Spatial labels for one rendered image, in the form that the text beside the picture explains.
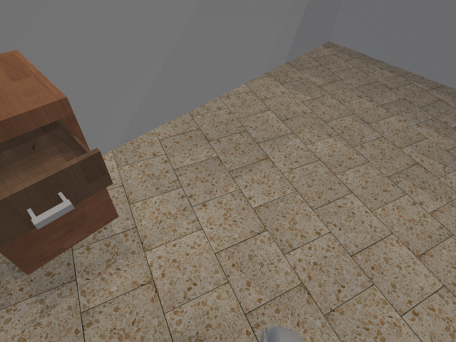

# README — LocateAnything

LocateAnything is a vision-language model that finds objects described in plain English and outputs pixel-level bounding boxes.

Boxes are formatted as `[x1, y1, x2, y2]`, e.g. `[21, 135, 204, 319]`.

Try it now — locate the handle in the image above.
[27, 192, 75, 229]

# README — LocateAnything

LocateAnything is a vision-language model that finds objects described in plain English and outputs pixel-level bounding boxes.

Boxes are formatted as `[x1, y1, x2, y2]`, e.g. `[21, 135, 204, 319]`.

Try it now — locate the cabinet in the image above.
[0, 50, 118, 275]

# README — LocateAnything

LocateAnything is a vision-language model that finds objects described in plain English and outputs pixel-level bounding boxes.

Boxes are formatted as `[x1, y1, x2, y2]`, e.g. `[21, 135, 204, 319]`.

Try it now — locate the drawer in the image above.
[0, 120, 113, 248]

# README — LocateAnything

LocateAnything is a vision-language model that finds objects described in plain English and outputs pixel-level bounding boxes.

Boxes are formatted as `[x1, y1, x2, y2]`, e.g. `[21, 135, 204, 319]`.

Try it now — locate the robot right thigh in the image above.
[261, 326, 304, 342]

